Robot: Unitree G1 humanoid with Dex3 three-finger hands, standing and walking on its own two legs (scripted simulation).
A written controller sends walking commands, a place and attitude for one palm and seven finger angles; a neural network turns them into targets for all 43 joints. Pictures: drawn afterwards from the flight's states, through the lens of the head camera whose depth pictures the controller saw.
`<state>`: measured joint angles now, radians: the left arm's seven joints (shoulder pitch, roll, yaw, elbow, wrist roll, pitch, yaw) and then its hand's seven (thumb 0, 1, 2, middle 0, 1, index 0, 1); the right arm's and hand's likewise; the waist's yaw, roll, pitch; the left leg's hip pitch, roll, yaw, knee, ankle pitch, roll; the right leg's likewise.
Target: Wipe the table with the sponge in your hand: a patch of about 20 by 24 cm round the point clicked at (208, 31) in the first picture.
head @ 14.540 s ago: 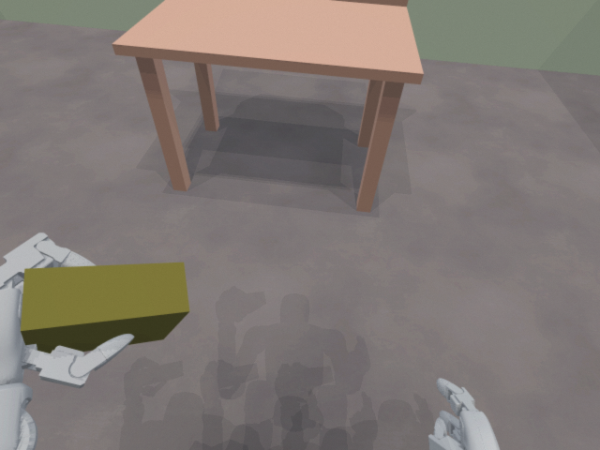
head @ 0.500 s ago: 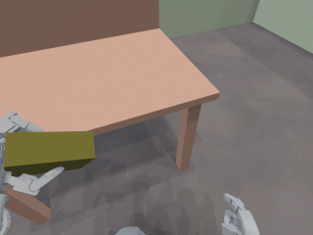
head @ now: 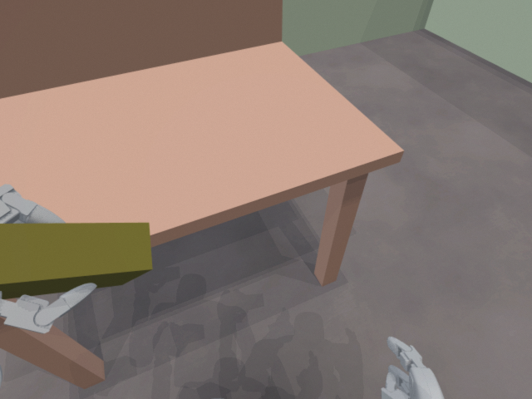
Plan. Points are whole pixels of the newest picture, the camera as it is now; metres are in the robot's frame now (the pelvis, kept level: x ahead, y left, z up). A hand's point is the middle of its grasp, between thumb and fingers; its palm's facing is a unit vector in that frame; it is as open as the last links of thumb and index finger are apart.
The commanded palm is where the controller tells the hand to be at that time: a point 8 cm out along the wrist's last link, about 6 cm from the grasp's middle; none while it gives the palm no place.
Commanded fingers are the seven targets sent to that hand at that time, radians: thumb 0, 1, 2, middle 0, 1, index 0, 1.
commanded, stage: shuffle to correct the standing spot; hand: left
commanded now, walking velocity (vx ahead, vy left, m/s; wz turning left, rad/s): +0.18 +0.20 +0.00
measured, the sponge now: (95, 259) +0.23 +0.21 +0.17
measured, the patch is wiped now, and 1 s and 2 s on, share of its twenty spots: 0.00 0.00 0.00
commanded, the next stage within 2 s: none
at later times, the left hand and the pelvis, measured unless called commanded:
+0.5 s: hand out of the picture +0.24 +0.37 +0.20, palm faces +0.42 -0.79 -0.44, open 9.6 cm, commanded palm +0.18 +0.40 +0.20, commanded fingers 0.00 0.10 1.30 -1.20 -1.60 -1.20 -1.60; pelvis +0.02 +0.12 +0.01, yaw +1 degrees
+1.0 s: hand out of the picture +0.28 +0.47 +0.19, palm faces +0.41 -0.82 -0.40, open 9.6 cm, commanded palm +0.20 +0.50 +0.20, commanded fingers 0.00 0.10 1.30 -1.20 -1.60 -1.20 -1.60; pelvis +0.05 +0.22 +0.01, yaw +2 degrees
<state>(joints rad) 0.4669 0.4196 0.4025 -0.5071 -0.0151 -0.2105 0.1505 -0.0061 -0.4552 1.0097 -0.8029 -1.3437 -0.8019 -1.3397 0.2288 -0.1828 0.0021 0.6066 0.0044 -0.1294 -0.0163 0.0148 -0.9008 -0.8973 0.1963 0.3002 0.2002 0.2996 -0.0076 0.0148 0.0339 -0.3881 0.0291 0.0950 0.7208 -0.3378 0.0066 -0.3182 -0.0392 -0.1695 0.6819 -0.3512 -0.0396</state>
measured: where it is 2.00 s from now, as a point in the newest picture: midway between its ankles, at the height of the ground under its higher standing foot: outside the picture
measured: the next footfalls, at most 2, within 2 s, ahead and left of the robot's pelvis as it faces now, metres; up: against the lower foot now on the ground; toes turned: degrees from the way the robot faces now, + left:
left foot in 0.32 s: +0.10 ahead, +0.24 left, +0.00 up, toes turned +7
right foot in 0.58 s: +0.08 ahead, +0.05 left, +0.00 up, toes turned -8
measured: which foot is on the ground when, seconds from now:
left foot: up 0.00-0.30, down 0.32-0.60, up 0.62-0.86, down 0.88-1.00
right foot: down 0.00-0.34, up 0.36-0.56, down 0.58-0.90, up 0.92-1.00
